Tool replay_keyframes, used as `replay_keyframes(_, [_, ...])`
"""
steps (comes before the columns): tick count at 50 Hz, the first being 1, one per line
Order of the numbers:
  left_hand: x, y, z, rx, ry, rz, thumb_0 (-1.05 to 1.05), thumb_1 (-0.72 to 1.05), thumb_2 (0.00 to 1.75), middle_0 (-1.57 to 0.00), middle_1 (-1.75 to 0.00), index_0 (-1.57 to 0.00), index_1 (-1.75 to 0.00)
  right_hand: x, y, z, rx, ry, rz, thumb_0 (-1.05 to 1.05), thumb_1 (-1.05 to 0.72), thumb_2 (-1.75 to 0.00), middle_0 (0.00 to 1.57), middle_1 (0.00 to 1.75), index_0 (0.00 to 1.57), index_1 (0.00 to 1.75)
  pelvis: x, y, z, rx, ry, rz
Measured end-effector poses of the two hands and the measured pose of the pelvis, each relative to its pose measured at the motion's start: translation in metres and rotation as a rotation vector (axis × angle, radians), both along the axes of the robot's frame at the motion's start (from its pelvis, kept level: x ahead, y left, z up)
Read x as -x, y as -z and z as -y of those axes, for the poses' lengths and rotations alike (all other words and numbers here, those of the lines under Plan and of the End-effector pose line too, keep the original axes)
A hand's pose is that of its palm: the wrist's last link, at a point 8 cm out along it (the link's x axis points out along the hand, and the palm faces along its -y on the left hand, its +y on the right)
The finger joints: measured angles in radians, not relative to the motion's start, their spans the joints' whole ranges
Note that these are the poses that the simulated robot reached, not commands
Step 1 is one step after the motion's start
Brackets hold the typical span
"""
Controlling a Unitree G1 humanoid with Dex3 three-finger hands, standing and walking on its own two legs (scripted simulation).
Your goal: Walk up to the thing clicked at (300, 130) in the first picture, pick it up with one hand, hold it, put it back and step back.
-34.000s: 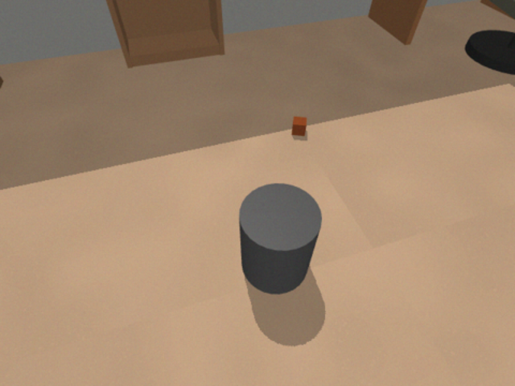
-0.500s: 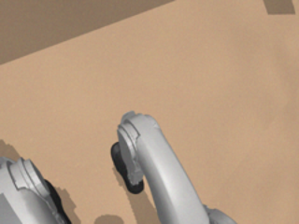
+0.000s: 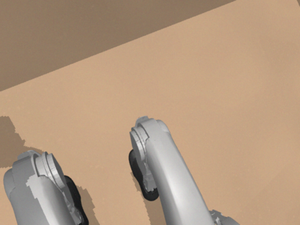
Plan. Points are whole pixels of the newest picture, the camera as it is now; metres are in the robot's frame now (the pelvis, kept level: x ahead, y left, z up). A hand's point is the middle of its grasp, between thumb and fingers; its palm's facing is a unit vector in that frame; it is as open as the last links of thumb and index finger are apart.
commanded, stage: lift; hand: left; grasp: from above
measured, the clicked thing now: out of the picture +0.47 +0.35 -0.18
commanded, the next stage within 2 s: hold in 1.48 s
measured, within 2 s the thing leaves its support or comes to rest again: neither
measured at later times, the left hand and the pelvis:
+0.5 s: hand out of the picture +0.40 +0.34 +0.01, palm faces -0.03 -0.43 -0.90, open 11.0 cm; pelvis +0.00 -0.01 +0.08, yaw +6 degrees
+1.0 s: hand out of the picture +0.36 +0.29 +0.21, palm faces -0.08 -0.42 -0.91, open 11.0 cm; pelvis +0.03 -0.02 +0.27, yaw +9 degrees
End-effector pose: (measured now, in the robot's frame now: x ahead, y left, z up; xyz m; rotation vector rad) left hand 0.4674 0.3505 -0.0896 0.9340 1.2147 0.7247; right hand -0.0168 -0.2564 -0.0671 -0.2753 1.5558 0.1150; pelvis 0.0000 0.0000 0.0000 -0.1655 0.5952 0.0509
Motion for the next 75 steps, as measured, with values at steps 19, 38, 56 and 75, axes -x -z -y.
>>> replay_keyframes(19, [0.051,-0.105,-0.004,-0.011,0.006,0.017,0.00,-0.10,0.61,-0.57,-0.72,-0.55,-0.68,-0.055,-0.004,0.007,-0.019,0.054,0.181,0.00,-0.91,-0.90,0.19,0.30,0.20,0.30,0.000,-0.047,0.005,-0.075,-0.031,-0.024])
replay_keyframes(38, [0.099,-0.257,0.043,-0.020,0.067,-0.026,0.00,-0.09,0.61,-0.57,-0.73,-0.55,-0.68,-0.135,-0.134,0.028,0.046,0.028,0.458,0.01,-0.90,-0.90,0.20,0.30,0.20,0.30,-0.010,-0.180,0.020,-0.128,-0.062,0.073])
replay_keyframes(56, [0.109,-0.387,0.063,-0.030,-0.001,-0.062,0.00,-0.10,0.61,-0.57,-0.72,-0.56,-0.68,-0.169,-0.241,0.023,0.020,0.043,0.507,0.01,-0.90,-0.90,0.20,0.30,0.20,0.30,-0.042,-0.292,0.025,-0.153,-0.095,0.214])
replay_keyframes(75, [0.121,-0.453,0.055,-0.015,-0.008,-0.070,0.00,-0.10,0.61,-0.58,-0.72,-0.56,-0.68,-0.190,-0.300,-0.003,-0.030,0.017,0.519,0.01,-0.90,-0.89,0.20,0.30,0.20,0.30,-0.058,-0.354,0.008,-0.173,-0.111,0.329])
